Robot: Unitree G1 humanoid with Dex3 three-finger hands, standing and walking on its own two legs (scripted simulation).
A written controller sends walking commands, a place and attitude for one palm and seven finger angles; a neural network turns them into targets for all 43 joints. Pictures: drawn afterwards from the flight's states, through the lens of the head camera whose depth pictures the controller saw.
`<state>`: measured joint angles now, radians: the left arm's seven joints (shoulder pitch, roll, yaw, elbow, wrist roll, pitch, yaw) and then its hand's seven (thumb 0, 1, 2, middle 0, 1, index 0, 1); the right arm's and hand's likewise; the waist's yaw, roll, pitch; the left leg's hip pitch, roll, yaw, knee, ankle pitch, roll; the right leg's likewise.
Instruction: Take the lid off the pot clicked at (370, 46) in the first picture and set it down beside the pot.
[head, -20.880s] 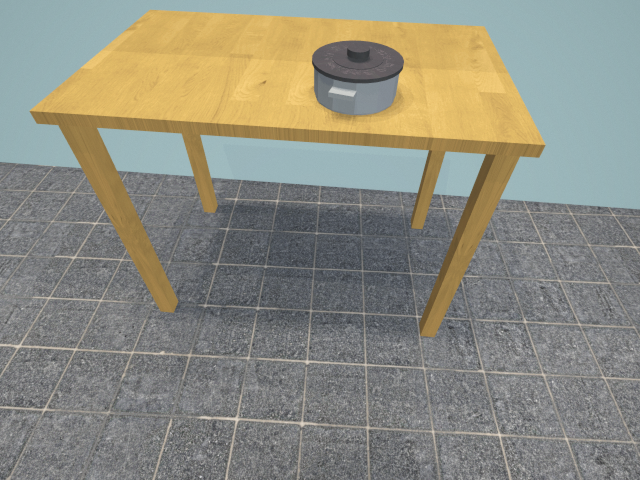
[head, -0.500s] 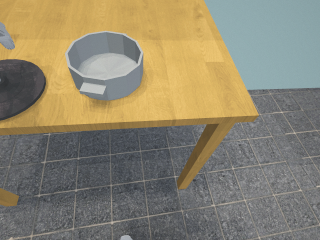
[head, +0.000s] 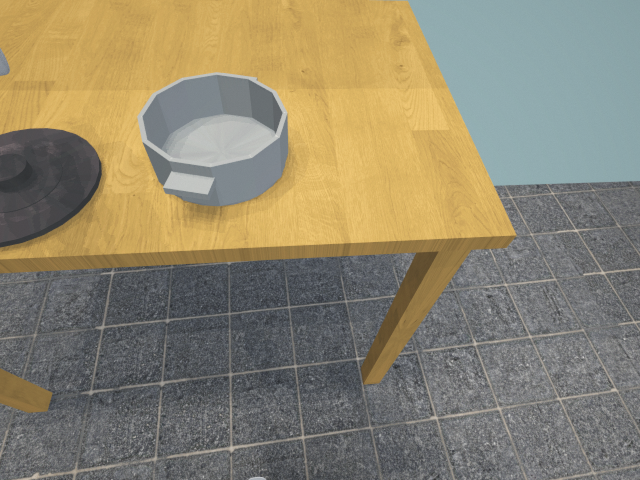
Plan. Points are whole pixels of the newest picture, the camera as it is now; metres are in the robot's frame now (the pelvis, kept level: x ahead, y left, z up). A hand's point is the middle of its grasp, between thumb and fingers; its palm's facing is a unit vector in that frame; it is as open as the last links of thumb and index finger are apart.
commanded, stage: raise the empty hand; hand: left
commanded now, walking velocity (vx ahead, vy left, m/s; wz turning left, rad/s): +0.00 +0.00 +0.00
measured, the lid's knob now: (8, 171) +0.48 +0.36 +0.10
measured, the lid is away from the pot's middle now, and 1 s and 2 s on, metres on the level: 0.25 0.25 0.25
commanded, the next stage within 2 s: draw the hand back to the body in 0.60 s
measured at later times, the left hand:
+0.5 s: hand out of the picture +0.48 +0.35 +0.27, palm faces -0.23 -0.14 -0.96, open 11.0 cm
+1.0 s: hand out of the picture +0.48 +0.34 +0.27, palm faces -0.18 -0.09 -0.98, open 11.0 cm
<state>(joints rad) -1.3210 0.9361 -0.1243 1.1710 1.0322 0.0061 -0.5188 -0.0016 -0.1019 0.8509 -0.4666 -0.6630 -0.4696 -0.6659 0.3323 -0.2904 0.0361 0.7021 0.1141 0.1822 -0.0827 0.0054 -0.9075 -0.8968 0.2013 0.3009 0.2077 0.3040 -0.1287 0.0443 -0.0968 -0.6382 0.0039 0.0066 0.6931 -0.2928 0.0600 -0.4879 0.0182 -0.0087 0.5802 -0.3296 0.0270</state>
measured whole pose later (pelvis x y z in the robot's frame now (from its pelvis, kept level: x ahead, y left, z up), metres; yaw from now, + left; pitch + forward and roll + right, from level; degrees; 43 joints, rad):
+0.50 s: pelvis +0.02 -0.01 +0.01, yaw +0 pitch +14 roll -3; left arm -1.45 1.00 -0.14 1.22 1.06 0.08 -0.55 0.00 -0.10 0.85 -0.47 -0.66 -0.47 -0.67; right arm 0.33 -0.30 0.05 0.71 0.12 0.17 -0.08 0.01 -0.91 -0.90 0.20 0.30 0.21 0.30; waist -0.14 0.04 -0.09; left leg -0.58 0.01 0.01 0.63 -0.29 0.05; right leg -0.44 0.02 0.00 0.52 -0.32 0.02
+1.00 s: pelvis +0.02 -0.01 +0.01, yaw +0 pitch +13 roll -2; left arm -1.25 0.98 -0.03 1.01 1.04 0.08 -0.54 0.00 -0.10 0.85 -0.47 -0.66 -0.47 -0.67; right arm 0.29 -0.28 0.02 0.65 0.11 0.22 -0.04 0.01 -0.91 -0.90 0.20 0.30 0.21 0.30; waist -0.12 0.06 -0.09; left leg -0.54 0.00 0.02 0.60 -0.28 0.05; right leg -0.41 0.01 0.00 0.52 -0.32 0.02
